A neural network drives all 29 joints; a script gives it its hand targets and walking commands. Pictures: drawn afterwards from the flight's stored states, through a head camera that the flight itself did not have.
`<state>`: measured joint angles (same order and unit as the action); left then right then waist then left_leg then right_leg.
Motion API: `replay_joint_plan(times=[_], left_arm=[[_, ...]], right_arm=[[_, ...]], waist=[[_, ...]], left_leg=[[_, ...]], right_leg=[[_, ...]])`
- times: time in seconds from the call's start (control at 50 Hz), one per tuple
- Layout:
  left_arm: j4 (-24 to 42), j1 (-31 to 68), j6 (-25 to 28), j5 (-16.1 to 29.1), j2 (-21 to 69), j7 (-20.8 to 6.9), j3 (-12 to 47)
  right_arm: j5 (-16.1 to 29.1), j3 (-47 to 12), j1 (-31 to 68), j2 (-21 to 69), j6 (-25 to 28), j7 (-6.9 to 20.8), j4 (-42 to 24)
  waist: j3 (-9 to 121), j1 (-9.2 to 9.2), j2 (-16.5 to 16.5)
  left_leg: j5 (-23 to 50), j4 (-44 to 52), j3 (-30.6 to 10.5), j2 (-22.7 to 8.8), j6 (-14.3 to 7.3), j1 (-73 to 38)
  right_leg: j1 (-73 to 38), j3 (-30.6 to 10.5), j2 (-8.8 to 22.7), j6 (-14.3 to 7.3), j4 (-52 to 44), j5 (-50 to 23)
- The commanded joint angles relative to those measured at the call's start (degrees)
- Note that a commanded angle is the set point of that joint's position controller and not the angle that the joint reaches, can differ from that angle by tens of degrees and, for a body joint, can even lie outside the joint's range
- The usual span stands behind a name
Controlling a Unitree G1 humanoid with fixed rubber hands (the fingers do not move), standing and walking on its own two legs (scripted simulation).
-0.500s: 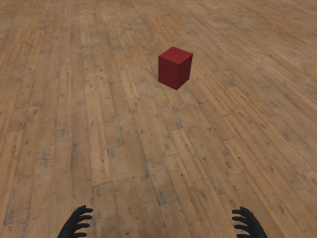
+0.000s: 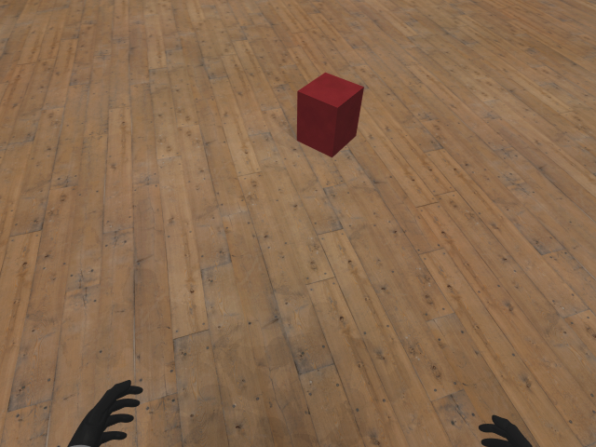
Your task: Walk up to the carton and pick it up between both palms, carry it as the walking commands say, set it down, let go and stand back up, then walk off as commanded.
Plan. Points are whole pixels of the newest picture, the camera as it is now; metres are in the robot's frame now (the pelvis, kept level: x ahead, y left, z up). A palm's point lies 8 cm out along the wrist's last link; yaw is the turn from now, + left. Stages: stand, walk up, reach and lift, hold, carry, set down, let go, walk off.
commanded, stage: stand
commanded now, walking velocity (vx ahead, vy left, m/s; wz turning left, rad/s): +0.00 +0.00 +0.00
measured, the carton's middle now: (328, 115) +1.73 -0.14 -0.60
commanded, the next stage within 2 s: walk up in 0.74 s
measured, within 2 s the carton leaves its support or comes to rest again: neither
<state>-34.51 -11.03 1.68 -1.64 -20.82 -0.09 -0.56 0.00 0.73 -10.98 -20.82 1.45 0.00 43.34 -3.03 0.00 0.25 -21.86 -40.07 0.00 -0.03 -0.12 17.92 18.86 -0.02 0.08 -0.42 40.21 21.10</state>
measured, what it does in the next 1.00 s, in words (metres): stands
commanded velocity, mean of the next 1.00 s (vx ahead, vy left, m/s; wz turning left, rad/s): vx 0.00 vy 0.00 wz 0.00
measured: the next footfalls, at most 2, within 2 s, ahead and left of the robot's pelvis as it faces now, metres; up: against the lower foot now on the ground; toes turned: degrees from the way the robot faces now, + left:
right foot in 1.22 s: +0.17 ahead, -0.15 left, +0.00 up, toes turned -2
left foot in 1.66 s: +0.34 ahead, +0.10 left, +0.00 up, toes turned -1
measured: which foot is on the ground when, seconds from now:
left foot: down 0.00-1.00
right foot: down 0.00-0.96, up 0.98-1.00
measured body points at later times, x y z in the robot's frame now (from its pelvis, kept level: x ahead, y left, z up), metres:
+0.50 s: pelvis +0.00 +0.01 +0.00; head +0.02 +0.01 +0.45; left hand +0.16 +0.29 -0.08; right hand +0.12 -0.29 -0.10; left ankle -0.01 +0.12 -0.72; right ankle +0.00 -0.12 -0.72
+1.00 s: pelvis +0.00 +0.01 +0.00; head +0.01 +0.02 +0.45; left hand +0.15 +0.30 -0.09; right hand +0.10 -0.29 -0.10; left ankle -0.01 +0.12 -0.72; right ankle +0.00 -0.12 -0.71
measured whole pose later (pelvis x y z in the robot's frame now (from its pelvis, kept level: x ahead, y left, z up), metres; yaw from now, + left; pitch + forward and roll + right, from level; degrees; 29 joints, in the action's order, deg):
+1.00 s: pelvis +0.00 +0.01 +0.00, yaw +0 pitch +0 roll -1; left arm -39.2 -11.4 1.8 -1.7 -22.3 -2.2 -0.6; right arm 0.0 1.0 -11.9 -21.7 3.3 1.5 49.2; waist -1.9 0.1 0.4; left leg -22.8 -40.1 0.1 0.0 -2.5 17.9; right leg 19.4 0.0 0.1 -1.5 41.6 25.3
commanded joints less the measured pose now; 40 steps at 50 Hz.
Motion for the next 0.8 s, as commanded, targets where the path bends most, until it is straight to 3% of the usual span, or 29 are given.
replay_joint_plan(times=[0.0,0.02,0.04,0.06,0.08,0.12,0.16,0.2,0.22,0.28,0.34,0.4,0.44,0.5,0.54,0.56,0.64,0.66,0.74,0.76,0.78], left_arm=[[-0.78,4.4,1.77,0.67,-10.11,0.58,-3.28],[-1.03,4.4,1.72,0.55,-10.93,0.68,-3.22],[-1.22,4.5,1.68,0.79,-11.4,0.54,-3.69],[-1.41,4.6,1.42,0.72,-10.69,0.39,-3.2],[-1.28,4.37,1.28,0.83,-10.33,0.62,-3.46],[-0.87,5.12,1.31,0.88,-10.69,0.44,-3.52],[-1.17,4.04,1.39,0.38,-9.87,0.65,-3.27],[-1.87,4.27,1.61,1.14,-10.53,0.45,-3.33],[-1.96,4.67,1.54,0.82,-11.01,0.49,-3.41],[-2.32,4.18,1.54,1.15,-11.12,0.42,-3.21],[-2.87,4.52,1.57,0.97,-10.31,0.65,-2.98],[-2.7,5.11,1.53,1.02,-10.49,0.62,-2.97],[-3.36,5.07,1.4,1.07,-10.75,0.62,-2.87],[-4.3,4.44,1.59,1.46,-10.32,0.66,-3.02],[-4.22,4.83,1.51,1.23,-10.94,0.71,-3.04],[-4.52,4.37,1.54,1.33,-11.07,0.62,-2.92],[-5.16,4.65,1.21,1.0,-11.57,0.68,-3.31],[-4.88,4.64,1.23,1.29,-10.67,0.62,-2.99],[-5.56,5.15,1.38,1.08,-10.36,0.72,-2.85],[-5.67,5.21,1.34,1.34,-11.0,0.54,-2.97],[-6.07,4.26,1.24,1.35,-10.22,0.66,-3.13]], right_arm=[[-1.61,2.95,4.63,-10.07,1.66,-0.13,-3.39],[-1.39,3.22,4.45,-10.32,1.7,-0.05,-3.25],[-1.81,3.36,3.66,-11.13,1.69,-0.07,-2.65],[-1.36,2.99,4.59,-10.76,1.67,-0.07,-2.66],[-1.45,3.05,4.44,-11.18,1.64,-0.06,-2.28],[-1.38,3.11,4.43,-11.36,1.95,-0.16,-2.2],[-1.37,2.89,5.11,-10.51,1.95,-0.25,-2.04],[-1.58,2.87,4.24,-10.72,1.93,-0.23,-1.36],[-1.36,2.71,4.94,-10.87,1.9,-0.24,-1.15],[-1.18,2.9,4.14,-11.4,1.92,0.03,-0.91],[-1.38,2.45,5.2,-11.08,2.04,-0.24,0.08],[-0.99,2.49,4.77,-11.02,2.03,-0.21,0.12],[-1.25,2.62,5.47,-11.9,1.96,-0.18,0.12],[-1.33,2.73,4.27,-11.13,1.78,-0.3,0.7],[-0.93,2.53,4.86,-11.48,1.82,-0.28,1.02],[-1.16,2.25,3.78,-11.06,2.0,-0.28,1.35],[-1.13,2.5,5.4,-11.56,1.91,-0.3,1.21],[-1.08,2.38,5.16,-11.0,1.8,-0.39,2.06],[-1.07,2.29,5.16,-11.68,1.85,-0.33,2.38],[-0.99,2.26,4.45,-11.52,1.99,-0.39,1.95],[-1.26,2.56,4.64,-12.27,1.86,-0.41,2.82]], waist=[[6.99,-0.11,1.88],[6.65,0.5,2.52],[6.94,0.69,0.91],[6.09,0.1,2.62],[5.16,-0.48,0.43],[6.73,-0.02,1.91],[5.97,-0.23,0.07],[6.23,-0.09,0.99],[6.25,0.82,-0.38],[8.2,-0.14,2.45],[5.66,-0.39,-0.08],[7.29,0.24,1.62],[5.05,-0.02,-0.58],[5.61,-0.14,1.52],[5.9,-0.46,-0.26],[5.66,-0.78,1.21],[5.79,0.15,-1.0],[6.69,-0.55,-0.43],[7.07,0.27,-0.01],[6.13,0.22,1.43],[7.41,-0.63,0.27]], left_leg=[[13.58,6.97,-5.25,-4.25,-4.19,-1.95],[13.89,5.64,-4.7,-3.72,-4.04,-1.82],[13.55,6.32,-4.52,-4.08,-3.69,-2.49],[12.93,7.28,-5.18,-4.21,-3.84,-1.44],[12.93,7.39,-5.46,-4.54,-4.11,-0.9],[15.27,7.69,-5.07,-4.7,-3.98,-2.43],[15.61,7.9,-5.28,-5.4,-3.92,-3.01],[15.01,7.98,-5.19,-5.01,-4.01,-2.42],[14.43,8.23,-5.77,-5.13,-4.05,-2.46],[14.84,8.34,-5.33,-5.16,-3.97,-2.28],[15.59,8.48,-5.89,-5.39,-4.14,-2.09],[16.05,8.41,-5.37,-5.05,-3.73,-2.18],[15.9,9.29,-6.38,-5.46,-4.1,-1.82],[15.96,10.17,-6.31,-5.33,-4.24,-2.61],[15.96,9.59,-6.23,-5.43,-4.09,-1.55],[16.54,9.58,-7.11,-5.5,-4.36,-1.57],[18.1,9.56,-6.6,-5.83,-4.24,-2.69],[18.17,9.56,-6.69,-5.93,-3.93,-2.52],[18.5,10.02,-6.74,-5.99,-4.15,-3.64],[18.31,10.76,-7.18,-5.82,-4.34,-3.04],[18.0,10.89,-7.07,-6.11,-4.25,-3.69]], right_leg=[[-4.19,-6.03,6.0,-4.68,-7.47,-14.66],[-3.5,-6.99,6.54,-4.88,-8.45,-14.73],[-3.2,-6.54,6.75,-4.61,-7.77,-13.34],[-3.68,-5.52,5.52,-4.14,-8.35,-12.65],[-3.79,-6.23,6.11,-4.78,-8.4,-12.58],[-3.97,-4.98,5.3,-3.94,-7.56,-13.45],[-3.66,-5.95,5.94,-4.29,-8.55,-14.74],[-4.73,-5.51,5.78,-3.97,-8.18,-14.41],[-3.82,-5.69,5.63,-4.26,-8.07,-14.15],[-6.22,-5.6,6.13,-4.11,-8.24,-14.68],[-4.09,-5.96,5.76,-4.09,-7.77,-14.8],[-5.2,-5.25,5.46,-3.86,-8.08,-14.83],[-4.34,-5.92,5.65,-4.08,-8.46,-14.12],[-4.34,-5.46,5.26,-3.91,-8.07,-13.48],[-5.54,-5.96,5.59,-4.13,-8.07,-15.81],[-5.68,-5.99,5.91,-4.34,-7.77,-15.48],[-5.57,-5.58,5.73,-4.01,-8.41,-16.39],[-6.82,-5.13,5.67,-3.66,-8.27,-17.26],[-6.14,-4.64,5.35,-3.64,-7.93,-17.05],[-5.89,-5.15,5.47,-3.6,-8.45,-16.23],[-7.15,-4.84,5.64,-3.75,-8.29,-15.7]])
